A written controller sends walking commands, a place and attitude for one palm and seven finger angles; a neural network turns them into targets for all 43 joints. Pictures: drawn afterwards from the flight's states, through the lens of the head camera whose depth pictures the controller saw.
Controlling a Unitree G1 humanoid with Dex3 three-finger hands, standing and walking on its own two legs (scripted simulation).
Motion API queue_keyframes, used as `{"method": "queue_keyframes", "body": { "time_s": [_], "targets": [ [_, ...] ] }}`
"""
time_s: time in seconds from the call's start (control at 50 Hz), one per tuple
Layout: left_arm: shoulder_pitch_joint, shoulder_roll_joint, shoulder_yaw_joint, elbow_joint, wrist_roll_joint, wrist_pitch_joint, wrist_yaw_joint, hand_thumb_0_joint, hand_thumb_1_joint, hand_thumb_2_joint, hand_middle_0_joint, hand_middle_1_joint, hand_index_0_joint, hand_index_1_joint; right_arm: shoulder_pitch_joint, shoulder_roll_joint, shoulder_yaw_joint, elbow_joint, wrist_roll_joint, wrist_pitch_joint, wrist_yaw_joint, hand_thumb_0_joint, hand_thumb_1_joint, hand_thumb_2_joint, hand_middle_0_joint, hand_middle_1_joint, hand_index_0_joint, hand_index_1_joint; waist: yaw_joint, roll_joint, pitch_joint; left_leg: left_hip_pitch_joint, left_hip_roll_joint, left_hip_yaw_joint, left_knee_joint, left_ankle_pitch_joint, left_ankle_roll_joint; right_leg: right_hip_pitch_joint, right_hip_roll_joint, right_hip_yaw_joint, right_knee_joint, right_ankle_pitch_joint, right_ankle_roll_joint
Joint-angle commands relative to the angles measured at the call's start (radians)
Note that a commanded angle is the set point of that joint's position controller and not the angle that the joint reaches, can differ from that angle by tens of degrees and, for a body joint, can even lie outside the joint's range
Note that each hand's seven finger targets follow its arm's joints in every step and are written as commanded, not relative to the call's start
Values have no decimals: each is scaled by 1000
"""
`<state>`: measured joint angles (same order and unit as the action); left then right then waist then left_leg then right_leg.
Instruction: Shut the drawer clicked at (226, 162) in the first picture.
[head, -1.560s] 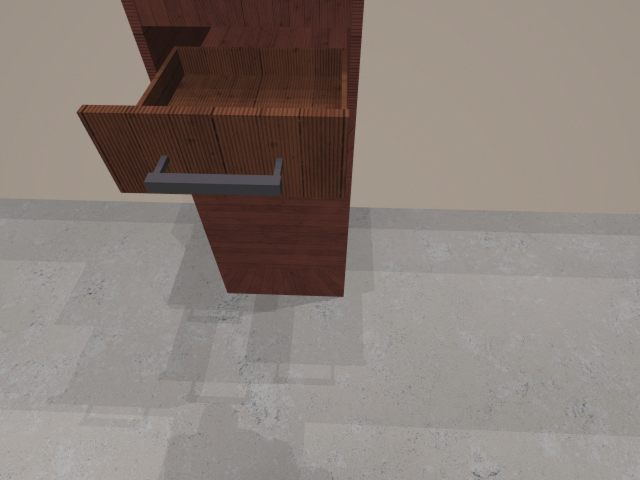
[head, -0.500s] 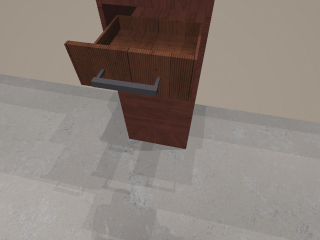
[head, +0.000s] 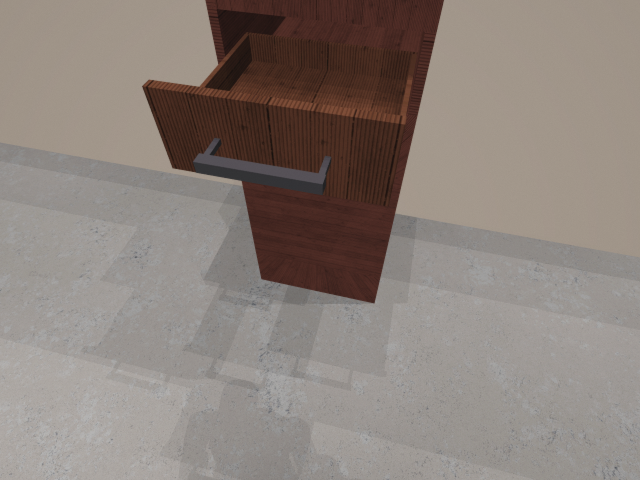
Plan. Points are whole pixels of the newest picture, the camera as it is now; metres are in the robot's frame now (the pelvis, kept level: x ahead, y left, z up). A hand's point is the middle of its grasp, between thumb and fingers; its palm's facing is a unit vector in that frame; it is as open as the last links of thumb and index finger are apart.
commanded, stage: look at it before walking up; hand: left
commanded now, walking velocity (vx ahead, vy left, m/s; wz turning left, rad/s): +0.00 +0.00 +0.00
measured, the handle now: (264, 163) +0.53 +0.12 +0.09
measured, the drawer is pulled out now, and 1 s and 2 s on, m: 0.29 0.29 0.29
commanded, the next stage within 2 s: turn to face it in 0.18 s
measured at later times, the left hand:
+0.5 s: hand out of the picture +0.00 +0.19 -0.18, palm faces +0.00 -0.98 -0.20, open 7.4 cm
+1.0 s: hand out of the picture +0.09 +0.20 -0.17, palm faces -0.12 -0.97 -0.22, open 7.4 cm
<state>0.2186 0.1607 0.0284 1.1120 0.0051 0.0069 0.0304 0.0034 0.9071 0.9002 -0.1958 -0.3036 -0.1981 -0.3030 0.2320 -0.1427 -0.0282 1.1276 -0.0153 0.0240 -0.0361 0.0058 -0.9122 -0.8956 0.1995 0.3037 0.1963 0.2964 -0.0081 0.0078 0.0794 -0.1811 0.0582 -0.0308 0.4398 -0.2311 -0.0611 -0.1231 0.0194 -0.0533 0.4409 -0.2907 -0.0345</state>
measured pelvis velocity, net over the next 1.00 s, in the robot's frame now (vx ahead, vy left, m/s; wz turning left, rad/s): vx -0.01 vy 0.01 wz -0.15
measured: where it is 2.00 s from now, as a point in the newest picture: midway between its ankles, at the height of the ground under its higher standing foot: outside the picture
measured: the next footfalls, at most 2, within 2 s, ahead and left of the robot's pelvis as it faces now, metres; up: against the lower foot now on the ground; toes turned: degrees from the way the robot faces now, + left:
left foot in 1.32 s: +0.19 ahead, +0.04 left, +0.00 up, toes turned -7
right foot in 1.54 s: +0.21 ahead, -0.16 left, +0.00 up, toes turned -16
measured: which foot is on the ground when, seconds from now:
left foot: down 0.00-1.00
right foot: down 0.00-1.00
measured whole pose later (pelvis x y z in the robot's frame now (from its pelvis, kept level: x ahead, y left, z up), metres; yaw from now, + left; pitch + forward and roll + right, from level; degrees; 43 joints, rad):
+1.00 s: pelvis -0.01 +0.01 -0.01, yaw -9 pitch +0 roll +0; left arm 0.16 0.21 0.07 1.00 0.02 0.05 -0.02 0.00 0.91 0.90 -0.19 -0.30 -0.20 -0.30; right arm 0.23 -0.19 -0.06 1.04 -0.04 0.01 -0.02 0.00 -0.91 -0.90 0.20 0.30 0.20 0.30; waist -0.01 0.00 0.08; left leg -0.23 0.11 0.11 0.53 -0.29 -0.04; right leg -0.29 0.02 -0.02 0.70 -0.45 -0.03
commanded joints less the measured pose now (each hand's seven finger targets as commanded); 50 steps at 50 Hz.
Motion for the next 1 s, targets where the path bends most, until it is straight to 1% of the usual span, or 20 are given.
{"method": "queue_keyframes", "body": {
  "time_s": [0.0,0.06,0.12,0.3,0.42,0.58,0.62,0.68,0.72,0.76,0.8,0.82,0.84,0.86,0.88,0.9,0.92,0.94,0.96,0.98],
  "targets": [
    [57,113,23,-23,2,-14,7,0,900,900,-200,-300,-200,-300,68,-94,-9,-25,0,-14,-9,0,-900,-900,200,300,200,300,-3,-1,-11,29,45,-12,-57,192,54,-42,-120,79,-109,230,-4],
    [60,114,22,-20,3,-14,5,0,900,900,-200,-300,-200,-300,67,-99,-7,-25,0,-17,-9,0,-900,-900,200,300,200,300,-1,28,-15,30,46,-14,-66,193,55,-35,-117,80,-115,214,-3],
    [69,114,21,-17,3,-18,5,0,900,900,-200,-300,-200,-300,66,-100,-8,-29,2,-19,-11,0,-900,-900,200,300,200,300,2,-12,-23,49,47,-13,-69,202,57,-33,-115,79,-122,225,-2],
    [72,113,19,-13,3,-12,3,0,900,900,-200,-300,-200,-300,66,-104,-9,-23,0,-16,-12,0,-900,-900,200,300,200,300,0,16,2,38,48,-5,-70,163,55,-55,-114,94,-129,192,-2],
    [61,133,45,-38,8,2,-3,0,900,900,-200,-300,-200,-300,66,-122,-27,-43,2,-10,-17,0,-900,-900,200,300,200,300,0,3,-24,34,68,19,-27,128,61,-87,-103,125,-69,220,-10],
    [39,142,66,-90,16,19,-15,0,900,900,-200,-300,-200,-300,43,-155,-48,-88,-3,-6,-21,0,-900,-900,200,300,200,300,4,46,-35,-21,112,-3,-22,46,90,-130,-74,145,22,199,-14],
    [37,147,67,-103,18,20,-17,0,900,900,-200,-300,-200,-300,28,-156,-53,-102,-3,-4,-19,0,-900,-900,200,300,200,300,10,10,-25,-43,107,3,-12,3,88,-134,-71,166,16,175,-16],
    [23,171,72,-123,20,20,-18,0,900,900,-200,-300,-200,-300,23,-148,-54,-120,-5,-4,-16,0,-900,-900,200,300,200,300,4,-31,-52,-45,72,48,48,-11,70,-140,-111,229,-13,203,-35],
    [13,188,74,-130,19,20,-16,0,900,900,-200,-300,-200,-300,20,-131,-52,-127,-2,-1,-13,0,-900,-900,200,300,200,300,3,-98,-63,-37,41,75,93,-37,59,-142,-134,268,-51,185,-50],
    [-10,195,77,-144,19,24,-16,0,900,900,-200,-300,-200,-300,25,-132,-50,-126,-3,-4,-13,0,-900,-900,200,300,200,300,-8,-86,-58,-12,32,80,108,-6,55,-172,-145,287,-57,214,-60],
    [-27,182,72,-153,17,22,-16,0,900,900,-200,-300,-200,-300,39,-147,-49,-121,-3,-9,-14,0,-900,-900,200,300,200,300,-17,-21,-79,31,73,49,55,72,67,-180,-104,233,-2,266,-40],
    [-16,159,70,-152,15,21,-17,0,900,900,-200,-300,-200,-300,39,-160,-49,-122,-6,-12,-14,0,-900,-900,200,300,200,300,-12,41,-97,53,116,11,2,59,85,-183,-60,187,39,199,-19],
    [-20,153,67,-160,16,23,-23,0,900,900,-200,-300,-200,-300,54,-193,-54,-119,-11,-15,-14,0,-900,-900,200,300,200,300,-18,107,-92,47,178,-58,-71,-36,118,-200,-19,130,106,67,-3],
    [-25,135,65,-166,18,24,-30,0,900,900,-200,-300,-200,-300,63,-226,-61,-119,-17,-17,-13,0,-900,-900,200,300,200,300,-20,183,-75,32,254,-153,-164,-176,165,-230,17,72,212,-77,8],
    [-38,125,65,-173,22,29,-37,0,900,900,-200,-300,-200,-300,66,-248,-67,-123,-22,-18,-11,0,-900,-900,200,300,200,300,-28,241,-45,3,317,-211,-235,-290,210,-270,19,36,344,-181,13],
    [-63,115,63,-186,22,29,-45,0,900,900,-200,-300,-200,-300,64,-249,-68,-128,-28,-21,-6,0,-900,-900,200,300,200,300,-28,231,-13,-5,329,-219,-255,-307,232,-304,-6,42,385,-230,5],
    [-72,106,62,-192,21,23,-50,0,900,900,-200,-300,-200,-300,59,-240,-65,-132,-29,-25,-4,0,-900,-900,200,300,200,300,-22,191,-1,-5,332,-208,-246,-316,234,-303,-28,49,359,-234,-2],
    [-54,98,60,-185,21,14,-56,0,900,900,-200,-300,-200,-300,35,-242,-64,-132,-31,-27,-2,0,-900,-900,200,300,200,300,-3,184,3,-39,295,-148,-218,-267,208,-239,-34,32,279,-207,-3],
    [3,93,60,-160,21,7,-58,0,900,900,-200,-300,-200,-300,12,-235,-59,-134,-30,-25,0,0,-900,-900,200,300,200,300,23,158,-12,-71,242,-72,-163,-234,174,-136,-17,-6,173,-144,1],
    [77,108,65,-130,21,0,-57,0,900,900,-200,-300,-200,-300,-2,-223,-54,-134,-22,-23,1,0,-900,-900,200,300,200,300,54,98,-29,-127,179,-2,-60,-230,137,-12,-9,-12,36,-53,5]
  ]
}}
